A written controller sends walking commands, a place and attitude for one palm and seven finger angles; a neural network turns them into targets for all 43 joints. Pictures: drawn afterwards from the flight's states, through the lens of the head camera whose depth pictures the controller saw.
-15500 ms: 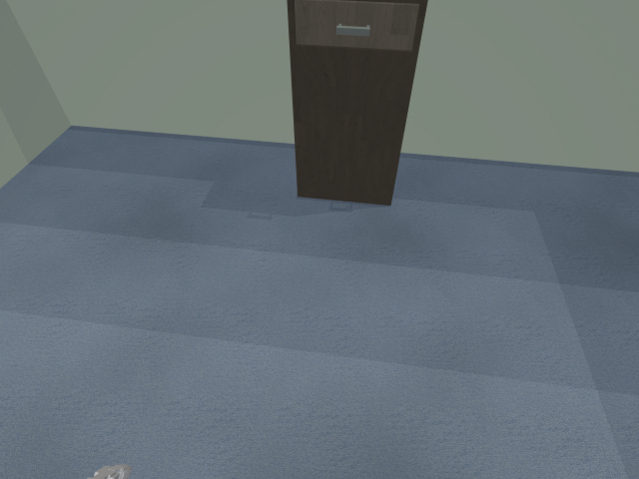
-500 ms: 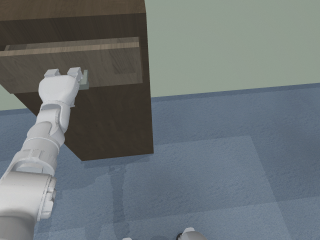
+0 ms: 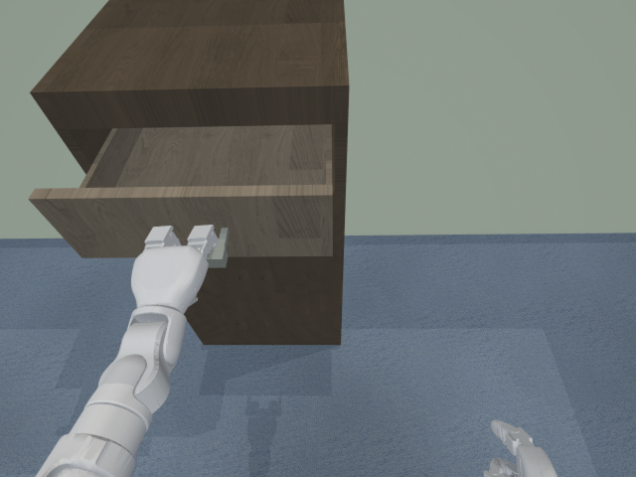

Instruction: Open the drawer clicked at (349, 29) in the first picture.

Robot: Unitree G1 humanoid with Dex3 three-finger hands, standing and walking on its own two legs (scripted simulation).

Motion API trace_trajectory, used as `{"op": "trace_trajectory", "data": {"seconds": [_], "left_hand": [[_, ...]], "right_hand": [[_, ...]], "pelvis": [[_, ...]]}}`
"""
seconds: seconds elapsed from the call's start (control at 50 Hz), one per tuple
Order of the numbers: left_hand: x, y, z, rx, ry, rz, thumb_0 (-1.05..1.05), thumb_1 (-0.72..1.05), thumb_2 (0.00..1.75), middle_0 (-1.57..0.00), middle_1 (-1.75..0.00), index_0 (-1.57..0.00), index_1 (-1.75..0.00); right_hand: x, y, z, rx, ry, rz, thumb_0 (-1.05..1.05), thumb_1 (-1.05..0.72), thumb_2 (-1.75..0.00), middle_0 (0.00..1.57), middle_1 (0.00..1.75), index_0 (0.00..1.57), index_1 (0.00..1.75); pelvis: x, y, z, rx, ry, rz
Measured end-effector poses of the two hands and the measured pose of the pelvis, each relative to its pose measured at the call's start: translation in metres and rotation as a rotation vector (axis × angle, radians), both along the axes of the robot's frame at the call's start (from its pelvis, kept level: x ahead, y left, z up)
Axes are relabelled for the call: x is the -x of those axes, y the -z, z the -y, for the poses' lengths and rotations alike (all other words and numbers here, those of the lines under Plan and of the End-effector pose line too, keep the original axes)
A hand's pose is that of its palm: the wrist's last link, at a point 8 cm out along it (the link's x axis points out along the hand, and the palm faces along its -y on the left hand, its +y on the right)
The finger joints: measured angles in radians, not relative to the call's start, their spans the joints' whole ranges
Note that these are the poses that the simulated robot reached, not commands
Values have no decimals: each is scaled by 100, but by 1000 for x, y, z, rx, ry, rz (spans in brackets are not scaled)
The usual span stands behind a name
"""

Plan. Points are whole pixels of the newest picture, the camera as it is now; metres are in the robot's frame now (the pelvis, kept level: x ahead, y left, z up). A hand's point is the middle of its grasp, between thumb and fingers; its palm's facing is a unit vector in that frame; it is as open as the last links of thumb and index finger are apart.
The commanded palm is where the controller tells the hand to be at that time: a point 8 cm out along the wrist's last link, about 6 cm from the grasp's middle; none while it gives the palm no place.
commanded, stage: pull the drawer open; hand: left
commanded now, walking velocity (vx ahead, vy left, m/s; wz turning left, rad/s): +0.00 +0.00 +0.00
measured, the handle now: (189, 246) +0.41 +0.21 +0.04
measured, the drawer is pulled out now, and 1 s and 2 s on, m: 0.15 0.30 0.30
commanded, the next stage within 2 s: open the thumb to release the handle in 0.84 s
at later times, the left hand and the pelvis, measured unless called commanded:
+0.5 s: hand (169, 371) +0.24 +0.20 +0.02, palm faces +0.01 -0.09 -1.00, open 5.8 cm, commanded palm +0.19 +0.20 +0.06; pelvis +0.00 -0.03 +0.00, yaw +0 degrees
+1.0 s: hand (156, 407) +0.20 +0.20 +0.01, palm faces +0.03 -0.08 -1.00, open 5.8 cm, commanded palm +0.17 +0.21 +0.06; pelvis +0.00 -0.02 -0.01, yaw -1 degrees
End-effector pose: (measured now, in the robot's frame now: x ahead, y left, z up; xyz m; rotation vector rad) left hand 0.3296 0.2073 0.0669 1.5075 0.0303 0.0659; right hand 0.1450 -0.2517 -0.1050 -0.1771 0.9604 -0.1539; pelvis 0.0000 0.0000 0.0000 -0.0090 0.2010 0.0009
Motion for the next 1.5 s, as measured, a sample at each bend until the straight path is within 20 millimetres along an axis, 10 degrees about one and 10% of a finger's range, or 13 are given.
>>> {"op": "trace_trajectory", "data": {"seconds": [0.2,0.7,1.1,1.5], "left_hand": [[42,-1,3,10,-28,-14,2,72,82,-27,-133,-37,-130],[154,-2,10,25,-76,-7,3,70,82,-26,-130,-39,-132],[150,-1,5,31,-62,48,2,66,78,-32,-128,-39,-129],[152,-3,8,28,-87,17,0,-34,37,-31,-121,-33,-121]], "right_hand": [[-47,-12,-13,-26,-98,108,1,-91,-90,20,29,20,30],[-41,-3,6,-28,-132,131,2,-91,-90,20,29,20,30],[-40,3,0,-12,-136,119,2,-91,-90,20,29,20,30],[-40,-8,-24,-44,-188,161,2,-90,-90,20,29,20,30]], "pelvis": [[-2,-1,12,-9,-11,42],[4,6,29,-26,7,69],[5,12,21,-18,5,56],[21,5,25,-23,-12,111]]}}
